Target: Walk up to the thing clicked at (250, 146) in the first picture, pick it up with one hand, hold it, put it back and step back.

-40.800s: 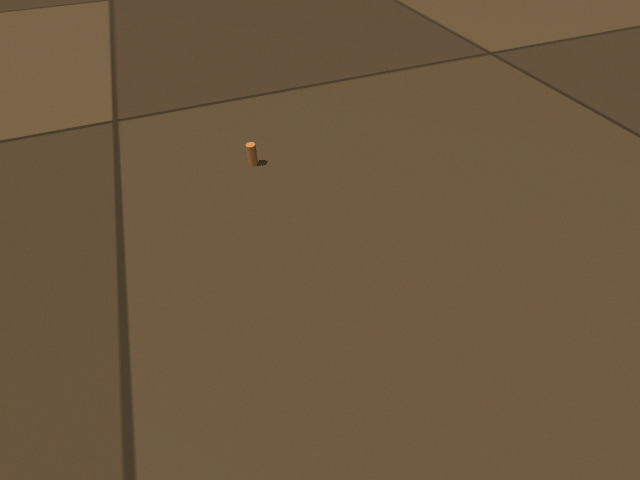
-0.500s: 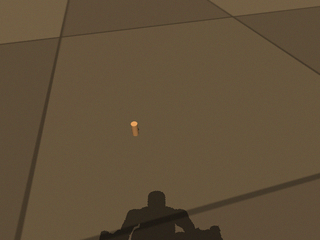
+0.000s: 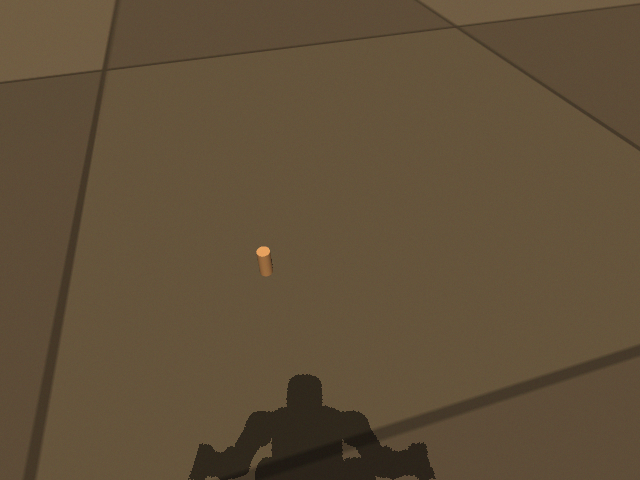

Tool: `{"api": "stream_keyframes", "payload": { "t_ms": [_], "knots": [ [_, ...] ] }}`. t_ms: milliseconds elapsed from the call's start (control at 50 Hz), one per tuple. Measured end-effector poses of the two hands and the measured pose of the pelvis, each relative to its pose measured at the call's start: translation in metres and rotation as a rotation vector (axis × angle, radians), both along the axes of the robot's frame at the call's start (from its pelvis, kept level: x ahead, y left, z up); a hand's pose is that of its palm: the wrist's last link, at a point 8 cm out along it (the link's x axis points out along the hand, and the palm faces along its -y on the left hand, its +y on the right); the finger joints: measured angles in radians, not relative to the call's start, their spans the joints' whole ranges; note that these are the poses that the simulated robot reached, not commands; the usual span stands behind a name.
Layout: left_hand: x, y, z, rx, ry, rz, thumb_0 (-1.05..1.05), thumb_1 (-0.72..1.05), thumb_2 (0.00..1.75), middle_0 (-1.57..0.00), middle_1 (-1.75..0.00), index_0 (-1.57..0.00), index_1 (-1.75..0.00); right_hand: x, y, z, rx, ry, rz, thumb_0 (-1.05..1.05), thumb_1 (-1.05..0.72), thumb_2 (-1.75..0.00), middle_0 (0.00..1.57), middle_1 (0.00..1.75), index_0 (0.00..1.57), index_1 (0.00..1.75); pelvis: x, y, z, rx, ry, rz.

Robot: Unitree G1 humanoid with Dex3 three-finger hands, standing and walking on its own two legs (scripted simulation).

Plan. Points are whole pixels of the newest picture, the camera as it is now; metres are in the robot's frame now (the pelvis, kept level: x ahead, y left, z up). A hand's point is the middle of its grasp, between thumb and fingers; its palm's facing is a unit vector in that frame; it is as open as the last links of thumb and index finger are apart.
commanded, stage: step back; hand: left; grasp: from above
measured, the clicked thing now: (264, 261) +1.05 +0.23 -0.71
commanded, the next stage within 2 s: stand in 0.10 s
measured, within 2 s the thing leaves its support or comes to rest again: neither
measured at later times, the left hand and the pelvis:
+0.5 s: hand out of the picture +0.11 +0.24 -0.14, palm faces -0.04 -0.94 -0.33, open 7.4 cm; pelvis +0.01 -0.01 +0.02, yaw +0 degrees
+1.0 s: hand out of the picture +0.05 +0.24 -0.14, palm faces -0.03 -0.94 -0.34, open 7.4 cm; pelvis -0.01 -0.01 +0.02, yaw +0 degrees
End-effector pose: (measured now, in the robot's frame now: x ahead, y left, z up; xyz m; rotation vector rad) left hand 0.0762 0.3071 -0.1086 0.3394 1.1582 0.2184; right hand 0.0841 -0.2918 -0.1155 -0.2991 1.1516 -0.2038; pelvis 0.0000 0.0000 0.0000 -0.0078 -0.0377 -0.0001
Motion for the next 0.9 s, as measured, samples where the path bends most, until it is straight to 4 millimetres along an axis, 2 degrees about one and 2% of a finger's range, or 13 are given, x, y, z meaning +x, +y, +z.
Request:
{"api": "stream_keyframes", "payload": {
  "t_ms": [160,320,440,720,900],
  "knots": [
    [0.033,-0.013,0.007,-0.024,-0.032,-0.017,0.01,0.91,0.89,-0.20,-0.30,-0.20,-0.30,0.016,-0.002,0.004,0.012,-0.001,-0.001,0.01,-0.90,-0.90,0.21,0.30,0.20,0.30,0.014,-0.002,0.007,0.011,0.005,-0.003],
    [0.041,-0.024,0.007,-0.042,-0.018,-0.034,0.01,0.91,0.89,-0.20,-0.30,-0.20,-0.30,0.019,-0.009,0.013,0.002,0.006,-0.011,0.01,-0.90,-0.90,0.21,0.30,0.20,0.30,0.013,-0.005,0.013,0.013,0.000,-0.002],
    [0.031,-0.027,0.007,-0.043,0.004,-0.031,0.01,0.91,0.89,-0.20,-0.30,-0.20,-0.30,0.012,-0.013,0.015,0.000,0.024,-0.015,0.01,-0.90,-0.90,0.21,0.30,0.20,0.30,0.009,-0.008,0.015,0.012,-0.002,-0.001],
    [-0.008,-0.022,0.009,-0.023,0.058,0.001,0.01,0.91,0.89,-0.20,-0.30,-0.20,-0.30,-0.014,-0.013,0.009,0.021,0.060,-0.015,0.01,-0.90,-0.90,0.21,0.30,0.20,0.30,-0.003,-0.012,0.017,0.011,-0.012,0.000],
    [-0.025,-0.021,0.007,-0.024,0.086,0.012,0.01,0.91,0.89,-0.20,-0.30,-0.20,-0.30,-0.031,-0.015,0.007,0.021,0.092,-0.017,0.01,-0.90,-0.90,0.21,0.30,0.20,0.30,-0.009,-0.013,0.017,0.012,-0.006,0.001]
  ]
}}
